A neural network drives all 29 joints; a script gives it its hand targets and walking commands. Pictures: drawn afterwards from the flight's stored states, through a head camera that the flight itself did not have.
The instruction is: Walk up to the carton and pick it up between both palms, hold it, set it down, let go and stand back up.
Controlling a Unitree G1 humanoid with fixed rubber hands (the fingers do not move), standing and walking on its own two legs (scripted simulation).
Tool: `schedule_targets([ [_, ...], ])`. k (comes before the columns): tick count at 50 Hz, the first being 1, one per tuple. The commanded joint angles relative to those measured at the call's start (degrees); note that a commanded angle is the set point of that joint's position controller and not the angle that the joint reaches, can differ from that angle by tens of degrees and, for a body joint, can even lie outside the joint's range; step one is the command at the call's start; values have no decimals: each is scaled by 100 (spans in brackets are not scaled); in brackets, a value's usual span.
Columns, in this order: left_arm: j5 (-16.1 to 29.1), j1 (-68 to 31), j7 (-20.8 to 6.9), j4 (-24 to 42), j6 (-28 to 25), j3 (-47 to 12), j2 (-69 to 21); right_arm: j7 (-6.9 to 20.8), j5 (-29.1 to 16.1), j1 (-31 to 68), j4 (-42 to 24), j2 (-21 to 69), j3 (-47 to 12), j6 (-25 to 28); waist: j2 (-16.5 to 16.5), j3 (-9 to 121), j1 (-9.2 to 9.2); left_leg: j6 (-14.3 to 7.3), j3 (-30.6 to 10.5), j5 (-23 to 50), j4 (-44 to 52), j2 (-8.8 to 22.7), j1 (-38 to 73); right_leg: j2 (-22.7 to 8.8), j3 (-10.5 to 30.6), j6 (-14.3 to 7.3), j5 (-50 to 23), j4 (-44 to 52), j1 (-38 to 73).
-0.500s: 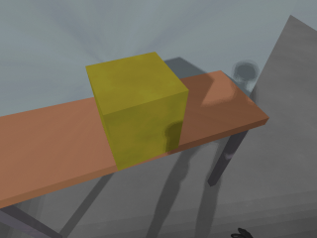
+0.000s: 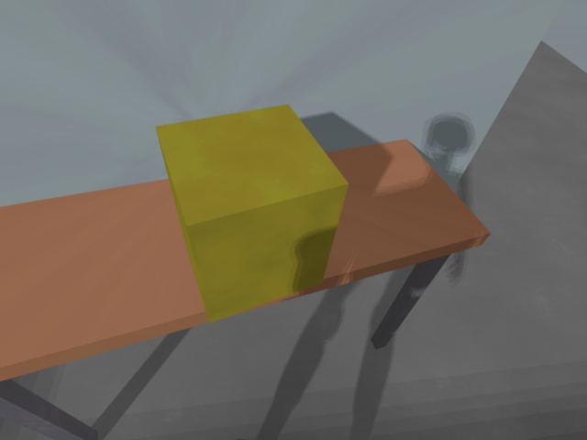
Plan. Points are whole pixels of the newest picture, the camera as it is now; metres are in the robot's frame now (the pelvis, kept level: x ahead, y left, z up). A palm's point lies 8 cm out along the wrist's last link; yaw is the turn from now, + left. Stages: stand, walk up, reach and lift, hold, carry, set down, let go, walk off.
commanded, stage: walk up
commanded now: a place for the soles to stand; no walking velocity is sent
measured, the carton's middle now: (248, 214) +0.46 +0.07 +0.03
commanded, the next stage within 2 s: none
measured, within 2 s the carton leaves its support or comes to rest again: neither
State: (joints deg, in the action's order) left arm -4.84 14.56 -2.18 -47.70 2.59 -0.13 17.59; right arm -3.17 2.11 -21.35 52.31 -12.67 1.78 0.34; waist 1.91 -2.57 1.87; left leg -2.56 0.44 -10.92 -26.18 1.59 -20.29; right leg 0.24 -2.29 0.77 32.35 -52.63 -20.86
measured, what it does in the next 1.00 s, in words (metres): steps to the right, turning left: right foot, then left foot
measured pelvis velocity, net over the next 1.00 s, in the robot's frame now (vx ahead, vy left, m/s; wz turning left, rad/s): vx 0.10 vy -0.18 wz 0.47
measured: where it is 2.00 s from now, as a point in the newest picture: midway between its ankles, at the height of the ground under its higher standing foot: outside the picture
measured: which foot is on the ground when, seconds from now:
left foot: down 0.00-0.28, up 0.30-0.66, down 0.68-1.00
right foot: up 0.00-0.26, down 0.28-0.72, up 0.74-1.00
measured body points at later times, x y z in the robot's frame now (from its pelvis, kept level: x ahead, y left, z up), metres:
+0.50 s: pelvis +0.03 -0.16 -0.01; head +0.04 -0.16 +0.44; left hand -0.04 +0.07 -0.15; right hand +0.21 -0.38 -0.12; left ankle +0.05 -0.04 -0.67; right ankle +0.03 -0.26 -0.74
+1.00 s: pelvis +0.10 -0.18 -0.01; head +0.10 -0.16 +0.44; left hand +0.06 +0.07 -0.15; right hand +0.27 -0.37 -0.14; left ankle +0.09 -0.08 -0.74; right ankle +0.20 -0.30 -0.73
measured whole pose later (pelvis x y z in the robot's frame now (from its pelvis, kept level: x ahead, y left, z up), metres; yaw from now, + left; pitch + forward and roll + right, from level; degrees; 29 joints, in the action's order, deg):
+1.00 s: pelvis +0.10 -0.18 -0.01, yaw +27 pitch -2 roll +0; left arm -0.8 17.2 1.2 -43.2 0.1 -0.9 14.1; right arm -0.4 0.7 -15.5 47.1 -12.2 -0.1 -2.1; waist 1.7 -3.3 0.7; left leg -2.1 -3.3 -14.4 -34.2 -3.7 -17.9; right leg -3.6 -0.6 -0.4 15.5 -37.4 -18.9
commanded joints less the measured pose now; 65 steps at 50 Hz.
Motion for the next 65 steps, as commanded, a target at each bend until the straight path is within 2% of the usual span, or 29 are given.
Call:
schedule_targets([
  [1, -53, 142, -112, 653, -88, 226, 520, -143, 73, -96, -648, -1062, 463, 194, -743, 534, -217, -629, -2156, -2024, 1253, 1330, 1127, -492, 491, 170, -891, -1171, -1310],
  [5, -9, 226, -119, 908, 87, 160, 464, -124, 104, 133, -1040, -1191, 534, 187, -1188, 456, -285, -716, -1788, -2463, 1135, 1079, 321, -555, 511, 384, -562, -940, -1071],
  [10, 162, 790, -155, 1034, 169, 184, 579, -70, 186, 513, -1540, -1528, 659, 83, -1808, 261, -434, -510, -1727, -2982, 1225, 1094, -855, -560, 199, 167, -389, 146, 173],
  [11, 208, 1260, -132, 899, 140, 190, 560, -26, 219, 722, -1615, -1525, 673, 25, -1700, 317, -662, -356, -1419, -3033, 942, 830, -1429, -383, -73, 94, -535, 630, 1076],
  [12, 293, 2003, -78, 686, 87, 216, 545, -8, 218, 977, -1704, -1408, 630, -60, -1010, 265, -1072, -198, -1043, -3479, -171, 403, -1979, -251, -152, 110, -1123, 1589, 1921],
  [13, 269, 2421, -23, 556, 32, 200, 684, 10, 245, 1127, -1809, -1020, 532, -140, 355, -86, -1373, -78, -670, -3686, -1987, -355, -2361, -252, 99, 348, -676, 2430, 1744],
  [14, 263, 2037, -8, 800, -9, 201, 1084, 31, 152, 883, -1985, -235, 268, -164, 1925, -657, -1124, 110, -456, -3404, -3576, -1211, -3253, -1469, 2064, 268, 1259, 3303, 778],
  [15, 361, 1039, 35, 1130, 0, 204, 1091, -5, 121, 524, -1990, 15, 192, -184, 1301, -1217, -535, 207, -907, -2578, -4002, -822, -3262, -1797, 2734, 111, 2005, 3924, -146],
  [17, 323, 297, 211, 1177, -64, 225, 1133, 10, -11, 175, -2010, -416, 271, -49, 1176, -1382, -118, 225, -966, -1293, -4377, -376, -2234, -2057, 3771, -296, 3417, 5193, -1297],
  [19, 281, -291, 213, 1243, -136, 149, 920, 98, -43, -315, -1574, -768, 437, 81, 840, -727, 245, 438, -669, -723, -4446, -355, -1913, -1811, 2335, -473, 1498, 4457, -344],
  [20, 247, -152, 196, 1192, -194, 116, 719, 164, 2, -266, -1444, -810, 448, 90, 783, -539, 127, 479, -607, -671, -4297, -413, -1834, -1632, 1703, -509, 938, 4192, -47],
  [24, 220, 1124, 296, 695, -449, 46, 486, 303, 29, 552, -1625, -497, 266, 122, 161, -605, -420, 399, -550, -471, -2971, -356, -2133, -1809, 1018, -486, -1247, 3719, 1381],
  [28, 208, 1685, 349, 356, -467, 22, 442, 355, 63, 1000, -1738, -136, 86, 111, 633, -105, -671, 260, 1, -596, -1772, -364, -1806, -1821, 258, -458, -3973, 2914, 2526],
  [30, 222, 1726, 356, 330, -411, -8, 510, 350, 68, 1137, -1756, -46, 41, 114, 750, 48, -689, 163, 265, -599, -1327, -438, -1152, -1793, 12, -514, -4417, 2623, 2305],
  [33, 295, 1407, 296, 364, -295, -69, 551, 301, 51, 491, -1504, -149, 105, 166, 383, 198, -112, -160, 157, 747, -332, -430, 832, -1690, -410, -473, -4277, 1931, 1107],
  [34, 305, 1345, 265, 399, -320, -112, 415, 274, 80, -100, -1307, -430, 219, 190, 96, 591, 139, -453, -598, 1249, -486, -47, 1991, -1425, -666, -335, -3651, 1246, 283],
  [35, 306, 1468, 285, 570, -293, -179, 191, 227, 52, -843, -1178, -859, 333, 193, -653, 1223, 367, -927, -2214, 1838, -600, 1123, 3075, -841, -856, -66, -1619, -62, -644],
  [36, 329, 1367, 281, 704, -164, -192, 230, 121, -159, -1154, -1070, -920, 362, 135, -781, 1289, 559, -1678, -3724, 1264, 80, 1947, 2874, -307, -309, 122, 600, -766, -1060],
  [37, 246, 1085, 269, 741, -78, -101, 456, 55, -258, -845, -1095, -926, 364, 91, -476, 992, 447, -1688, -3937, -266, 573, 2002, 2209, -481, 99, 47, 800, -1122, -1182],
  [38, 239, 886, 260, 810, -67, -71, 353, 19, -234, -304, -1214, -909, 328, 50, -393, 223, 278, -1513, -3397, -1230, 792, 1805, 1507, -562, 180, 53, 781, -1045, -1311],
  [40, 287, 782, 201, 836, -133, -24, 230, 22, -171, 334, -1189, -622, 132, 48, -532, -463, -36, -1239, -2473, -1012, 988, 1324, 384, -635, 349, 41, 234, -457, -974],
  [44, 402, 1318, 229, 492, -244, -19, -60, 194, -110, 863, -1080, -514, 6, 67, -1055, 172, -322, -792, -1169, 1232, 556, 471, -67, -240, 8, -48, -982, 707, 429],
  [49, 407, 904, 448, 610, -351, 43, -9, 300, -141, 1065, -975, -784, 12, -204, -747, 455, -360, -432, -1107, 469, -123, 212, -386, -150, -100, -175, -2446, 2107, 1384],
  [50, 369, 881, 473, 615, -388, 63, 99, 329, -150, 1053, -936, -673, -37, -214, -577, 456, -388, -265, -1173, 51, -270, 140, -647, -454, 145, -260, -2376, 2303, 1646],
  [51, 332, 853, 491, 724, -423, 113, 367, 359, -176, 936, -915, -423, -122, -213, -2, 493, -363, 23, -1061, -579, -793, -76, -902, -1310, 1164, -476, -1943, 2951, 1609],
  [53, 384, 189, 514, 679, -345, 216, 837, 295, -107, 679, -813, -519, -81, -249, 535, -84, -85, 338, -487, -1340, -1804, -213, -85, -2299, 2193, -1236, -1159, 3620, 80],
  [56, 372, -186, 420, 676, -313, 137, 597, 288, -60, 660, -707, -687, -30, -176, 863, -239, -115, 322, -402, -1174, -1413, -126, 42, -1761, 1356, -1035, -1835, 3412, 144],
  [58, 364, -263, 354, 638, -333, 113, 595, 312, -71, 631, -676, -621, -29, -100, 680, 103, -61, 290, -369, -63, -642, -144, 680, -1442, 953, -808, -2689, 2958, 181],
  [65, 406, -314, 287, 516, -254, 20, 460, 342, -154, 928, -644, -932, -6, -65, -53, 376, -182, 64, -873, 313, -259, 136, 478, -1009, 534, -509, -1534, 2780, 612],
])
